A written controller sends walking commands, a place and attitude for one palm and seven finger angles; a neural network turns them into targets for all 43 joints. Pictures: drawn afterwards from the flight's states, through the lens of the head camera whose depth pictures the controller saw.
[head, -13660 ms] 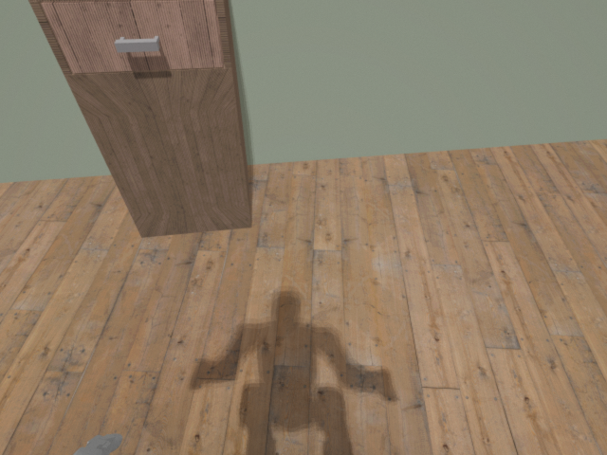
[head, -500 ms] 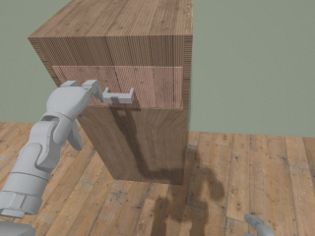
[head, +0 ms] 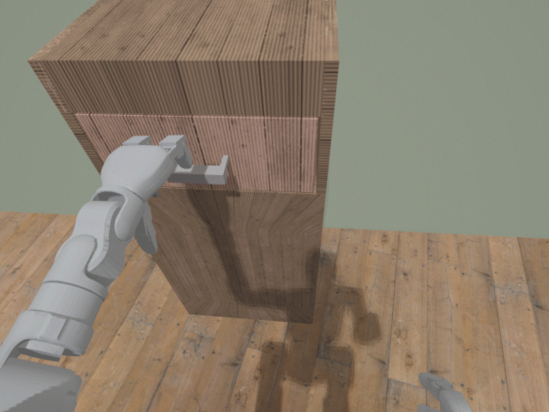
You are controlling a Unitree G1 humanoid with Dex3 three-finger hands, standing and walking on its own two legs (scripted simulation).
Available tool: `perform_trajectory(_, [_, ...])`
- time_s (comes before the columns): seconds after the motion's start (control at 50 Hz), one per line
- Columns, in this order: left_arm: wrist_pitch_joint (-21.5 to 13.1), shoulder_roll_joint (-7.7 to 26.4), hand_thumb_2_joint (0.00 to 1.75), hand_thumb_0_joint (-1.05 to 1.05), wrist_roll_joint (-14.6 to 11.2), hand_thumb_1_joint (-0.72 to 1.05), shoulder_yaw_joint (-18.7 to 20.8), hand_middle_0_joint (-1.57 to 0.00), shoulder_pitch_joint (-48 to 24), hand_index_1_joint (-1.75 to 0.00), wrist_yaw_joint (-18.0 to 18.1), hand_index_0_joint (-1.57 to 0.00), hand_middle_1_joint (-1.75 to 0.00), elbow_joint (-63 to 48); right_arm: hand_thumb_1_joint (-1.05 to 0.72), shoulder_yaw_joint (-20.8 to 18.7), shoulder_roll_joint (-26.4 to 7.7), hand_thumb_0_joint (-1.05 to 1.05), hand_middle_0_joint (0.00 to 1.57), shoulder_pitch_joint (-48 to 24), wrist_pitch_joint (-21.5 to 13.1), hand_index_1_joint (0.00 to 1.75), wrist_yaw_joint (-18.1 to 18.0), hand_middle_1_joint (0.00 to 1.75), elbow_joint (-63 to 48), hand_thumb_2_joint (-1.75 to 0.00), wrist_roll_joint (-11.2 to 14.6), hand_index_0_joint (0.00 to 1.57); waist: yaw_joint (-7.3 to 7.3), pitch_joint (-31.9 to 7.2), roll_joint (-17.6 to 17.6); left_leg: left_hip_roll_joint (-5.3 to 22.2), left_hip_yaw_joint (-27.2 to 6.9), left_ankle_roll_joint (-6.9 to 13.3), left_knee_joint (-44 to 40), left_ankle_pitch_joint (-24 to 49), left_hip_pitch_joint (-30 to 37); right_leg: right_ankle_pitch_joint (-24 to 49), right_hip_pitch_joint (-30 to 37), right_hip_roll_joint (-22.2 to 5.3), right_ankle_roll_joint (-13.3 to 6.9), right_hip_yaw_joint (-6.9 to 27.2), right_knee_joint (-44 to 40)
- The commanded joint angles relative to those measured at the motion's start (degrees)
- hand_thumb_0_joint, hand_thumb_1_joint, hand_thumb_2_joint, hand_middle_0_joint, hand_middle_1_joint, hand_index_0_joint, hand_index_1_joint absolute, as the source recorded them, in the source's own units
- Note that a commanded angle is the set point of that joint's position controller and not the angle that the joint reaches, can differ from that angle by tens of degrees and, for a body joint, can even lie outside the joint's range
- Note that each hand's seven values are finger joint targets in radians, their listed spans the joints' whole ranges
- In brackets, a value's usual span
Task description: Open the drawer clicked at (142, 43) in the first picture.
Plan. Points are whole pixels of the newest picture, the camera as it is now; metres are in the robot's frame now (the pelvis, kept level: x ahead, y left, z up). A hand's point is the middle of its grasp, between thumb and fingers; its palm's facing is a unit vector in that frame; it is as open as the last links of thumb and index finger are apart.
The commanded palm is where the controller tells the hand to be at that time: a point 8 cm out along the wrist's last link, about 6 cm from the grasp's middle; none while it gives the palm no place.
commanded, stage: move the hooked fingers above the handle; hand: left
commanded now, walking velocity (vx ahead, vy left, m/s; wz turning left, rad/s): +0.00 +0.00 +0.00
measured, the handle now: (199, 166) +0.51 +0.18 +0.05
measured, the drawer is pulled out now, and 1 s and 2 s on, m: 0.00 0.00 0.00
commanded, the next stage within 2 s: none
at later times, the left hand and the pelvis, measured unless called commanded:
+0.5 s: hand (193, 164) +0.47 +0.17 +0.10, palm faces -0.04 -0.04 -1.00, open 13.8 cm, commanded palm +0.45 +0.19 +0.17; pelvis +0.01 -0.01 -0.01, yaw -1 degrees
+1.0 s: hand (183, 165) +0.46 +0.19 +0.11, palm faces -0.07 -0.01 -1.00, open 13.8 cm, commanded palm +0.45 +0.20 +0.17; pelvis +0.00 -0.02 -0.01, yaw -1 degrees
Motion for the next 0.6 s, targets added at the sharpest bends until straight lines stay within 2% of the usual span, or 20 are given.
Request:
perform_trajectory(0.0, [-2.5, 11.9, 0.3, 0.0, 0.3, -0.5, 6.6, -0.3, -29.9, -1.2, 4.1, -0.3, -1.2, -10.0, -0.9, -2.8, -6.7, 0.0, 0.2, -0.9, -1.9, 0.3, -1.0, 0.3, -6.1, -0.9, -0.1, 0.2, -1.61, -18.8, -0.2, -0.1, -0.8, 0.7, 0.8, 22.2, 12.5, 20.5, 0.8, 1.8, -1.5, -0.5, -1.1])
perform_trajectory(0.04, [-2.3, 13.5, 0.3, 0.0, 0.8, -0.5, 8.0, -0.3, -30.9, -1.2, 5.3, -0.3, -1.2, -6.0, -0.9, -2.8, -7.0, 0.0, 0.2, 0.1, -2.0, 0.3, -0.9, 0.3, -5.2, -0.9, -0.1, 0.2, -1.59, -18.4, -0.1, 0.1, -0.6, 0.5, 1.0, 21.5, 11.6, 19.4, 0.0, 1.9, -1.7, -0.5, -1.0])
perform_trajectory(0.06, [-2.1, 12.3, 0.3, 0.0, 0.8, -0.5, 7.1, -0.3, -32.0, -1.2, 5.8, -0.3, -1.2, -4.5, -0.9, -2.9, -7.0, 0.0, 0.2, 0.6, -1.9, 0.3, -1.0, 0.3, -5.1, -0.9, -0.2, 0.2, -1.61, -18.7, -1.0, 0.1, -0.4, 0.6, 1.2, 21.6, 11.4, 19.8, 0.0, 1.9, -1.7, -0.6, -0.8])
perform_trajectory(0.1, [-1.2, 12.4, 0.3, 0.0, 1.4, -0.5, 7.2, -0.3, -32.9, -1.2, 6.6, -0.3, -1.2, 0.0, -0.9, -2.9, -7.1, 0.0, 0.2, 1.2, -1.7, 0.3, -1.0, 0.3, -4.6, -0.9, -0.1, 0.2, -1.69, -18.6, -2.2, 0.1, -0.3, 0.5, 1.2, 20.4, 9.9, 19.1, -0.4, 1.9, -1.7, -0.7, -0.5])
perform_trajectory(0.12, [-0.7, 14.5, 0.3, 0.0, 1.9, -0.5, 9.0, -0.3, -33.2, -1.2, 7.0, -0.3, -1.2, 2.6, -0.9, -2.9, -7.7, 0.0, 0.2, 1.8, -1.6, 0.3, -1.1, 0.3, -4.3, -0.9, -0.1, 0.2, -1.53, -18.7, -3.3, 0.1, -0.2, 0.4, 1.1, 19.7, 8.7, 18.6, 0.3, 1.9, -1.8, -0.6, -0.6])
perform_trajectory(0.14, [-0.3, 12.9, 0.3, 0.0, 2.2, -0.5, 6.8, -0.3, -35.0, -1.2, 7.0, -0.3, -1.2, 3.5, -0.9, -2.8, -7.4, 0.0, 0.2, 1.6, -1.5, 0.3, -1.1, 0.3, -4.4, -0.9, 0.0, 0.2, -1.83, -19.1, -2.4, 0.0, 0.1, 0.6, 1.3, 19.0, 8.3, 18.8, 0.2, 1.7, -1.7, -0.4, -0.4])
perform_trajectory(0.22, [-0.2, 12.4, 0.3, 0.0, 3.4, -0.5, 5.7, -0.3, -38.7, -1.2, 6.7, -0.3, -1.2, 7.6, -0.9, -3.5, -7.8, 0.0, 0.2, 3.7, -1.2, 0.3, -1.2, 0.3, -4.1, -0.9, -0.1, 0.2, -2.72, -21.7, -3.5, 0.1, 0.2, 0.9, 2.3, 20.1, 8.4, 20.2, 0.2, 1.7, -1.7, -0.1, 0.3])
perform_trajectory(0.24, [-0.6, 11.9, 0.3, 0.0, 3.1, -0.5, 4.9, -0.3, -39.7, -1.2, 6.4, -0.3, -1.2, 7.0, -0.9, -3.6, -7.8, 0.0, 0.2, 4.2, -1.2, 0.3, -1.2, 0.3, -4.3, -0.9, -0.1, 0.2, -2.8, -23.3, -2.7, 0.0, 0.1, 1.1, 2.5, 20.2, 8.6, 21.1, 0.6, 1.6, -1.6, 0.2, 0.6])
perform_trajectory(0.28, [-1.4, 11.6, 0.3, 0.0, 3.1, -0.5, 4.7, -0.3, -40.6, -1.2, 6.1, -0.3, -1.2, 9.1, -0.9, -3.9, -7.8, 0.0, 0.2, 5.2, -1.0, 0.3, -1.4, 0.3, -4.0, -0.9, -0.1, 0.2, -3.56, -22.3, -2.8, 0.0, 0.3, 1.2, 2.9, 19.7, 8.1, 21.3, -0.4, 1.7, -1.5, 0.3, 0.7])
perform_trajectory(0.32, [-2.8, 9.3, 0.3, 0.0, 2.7, -0.5, 2.9, -0.3, -42.6, -1.2, 5.6, -0.3, -1.2, 8.6, -0.9, -4.3, -7.8, 0.0, 0.2, 6.4, -1.1, 0.3, -1.4, 0.3, -3.9, -0.9, -0.1, 0.2, -4.33, -22.9, -3.4, 0.0, 0.1, 1.3, 3.3, 20.7, 8.6, 21.8, -0.9, 1.8, -1.5, 0.3, 0.8])
perform_trajectory(0.34, [-3.5, 11.4, 0.3, 0.0, 2.7, -0.5, 4.8, -0.3, -42.9, -1.2, 5.9, -0.3, -1.2, 8.7, -0.9, -4.4, -7.8, 0.0, 0.2, 6.9, -1.2, 0.3, -1.5, 0.3, -3.6, -0.9, -0.2, 0.2, -3.87, -23.1, -2.2, 0.2, 0.0, 1.3, 3.5, 21.0, 8.6, 22.0, -1.2, 1.9, -1.5, 0.4, 1.0])
perform_trajectory(0.36, [-4.0, 10.5, 0.3, 0.0, 2.7, -0.5, 3.9, -0.3, -43.4, -1.2, 6.1, -0.3, -1.2, 9.0, -0.9, -4.5, -7.8, 0.0, 0.2, 7.3, -1.2, 0.3, -1.4, 0.3, -3.5, -0.9, -0.2, 0.2, -4.06, -23.3, -2.1, 0.0, 0.1, 1.3, 3.9, 21.4, 8.5, 22.8, -1.4, 1.9, -1.5, 0.6, 1.3])
perform_trajectory(0.38, [-4.3, 11.2, 0.3, 0.0, 2.9, -0.5, 5.0, -0.3, -43.5, -1.2, 6.5, -0.3, -1.2, 10.0, -0.9, -4.6, -7.8, 0.0, 0.2, 7.8, -1.1, 0.3, -1.4, 0.3, -3.1, -0.9, -0.2, 0.2, -4.07, -22.9, -2.7, 0.1, 0.0, 1.2, 3.9, 21.6, 8.3, 22.6, -2.0, 2.0, -1.5, 0.4, 1.4])
perform_trajectory(0.4, [-4.7, 10.9, 0.3, 0.0, 3.0, -0.5, 4.7, -0.3, -44.5, -1.2, 7.0, -0.3, -1.2, 10.3, -0.9, -4.7, -7.8, 0.0, 0.2, 8.3, -1.1, 0.3, -1.4, 0.3, -2.9, -0.9, -0.3, 0.2, -4.12, -23.3, -1.6, 0.1, 0.1, 1.1, 4.1, 22.0, 8.1, 22.7, -2.3, 2.1, -1.6, 0.5, 1.7])
perform_trajectory(0.42, [-4.8, 12.9, 0.3, 0.0, 2.9, -0.5, 6.9, -0.3, -43.7, -1.2, 7.7, -0.3, -1.2, 11.7, -0.9, -4.7, -8.0, 0.0, 0.2, 9.1, -1.2, 0.3, -1.3, 0.3, -2.6, -0.9, -0.4, 0.2, -3.63, -23.3, -3.8, 0.1, 0.1, 1.2, 4.2, 22.6, 7.1, 23.5, -1.2, 2.1, -1.7, 0.3, 1.7])
perform_trajectory(0.44, [-4.8, 14.6, 0.3, 0.0, 3.3, -0.5, 8.2, -0.3, -44.3, -1.2, 8.6, -0.3, -1.2, 12.2, -0.9, -4.7, -8.1, 0.0, 0.2, 9.0, -1.1, 0.3, -1.3, 0.3, -2.3, -0.9, -0.3, 0.2, -3.6, -23.4, -3.1, 0.1, 0.4, 1.2, 4.3, 22.5, 6.2, 24.1, -1.3, 2.2, -1.6, 0.6, 2.0])
perform_trajectory(0.48, [-4.1, 15.5, 0.3, 0.0, 3.8, -0.5, 9.8, -0.3, -43.2, -1.2, 10.2, -0.3, -1.2, 13.5, -0.9, -4.7, -7.9, 0.0, 0.2, 9.4, -1.1, 0.3, -1.2, 0.3, -2.3, -0.9, -0.4, 0.2, -2.81, -24.4, -3.0, 0.1, 0.9, 1.1, 4.3, 23.1, 5.1, 25.4, -0.1, 2.1, -1.6, 0.6, 2.7])
perform_trajectory(0.5, [-3.5, 14.4, 0.3, 0.0, 4.2, -0.5, 8.6, -0.3, -43.5, -1.2, 10.7, -0.3, -1.2, 13.6, -0.9, -4.7, -7.9, 0.0, 0.2, 9.3, -1.1, 0.3, -1.0, 0.3, -2.3, -0.9, -0.3, 0.2, -3.21, -24.1, -2.6, 0.1, 1.0, 1.1, 4.4, 22.9, 5.1, 25.1, -0.6, 2.2, -1.6, 0.6, 2.7])
perform_trajectory(0.54, [-3.2, 16.0, 0.3, 0.0, 4.4, -0.5, 9.6, -0.3, -45.3, -1.2, 11.6, -0.3, -1.2, 12.4, -0.9, -5.0, -8.1, 0.0, 0.2, 9.3, -1.3, 0.3, -1.0, 0.3, -2.2, -0.9, -0.3, 0.2, -3.27, -25.5, -3.0, 0.1, 1.3, 1.3, 4.3, 22.0, 4.9, 25.4, 0.7, 2.0, -1.4, 1.0, 2.3])
perform_trajectory(0.58, [-2.4, 16.6, 0.3, 0.0, 4.7, -0.5, 10.1, -0.3, -43.9, -1.2, 12.1, -0.3, -1.2, 13.7, -0.9, -4.9, -8.1, 0.0, 0.2, 9.0, -1.2, 0.3, -1.1, 0.3, -2.3, -0.9, -0.1, 0.2, -3.09, -24.8, -3.3, -0.1, 1.6, 1.4, 3.9, 20.6, 3.9, 25.0, 1.3, 2.1, -1.3, 1.0, 2.2])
